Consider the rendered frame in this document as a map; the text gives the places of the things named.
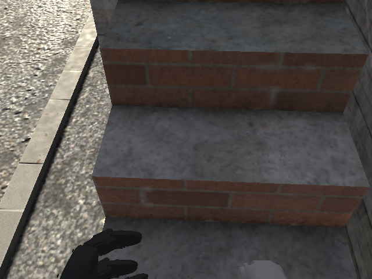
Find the robot right thigh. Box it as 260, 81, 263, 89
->
238, 260, 287, 279

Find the robot left hand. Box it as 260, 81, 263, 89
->
57, 228, 148, 279

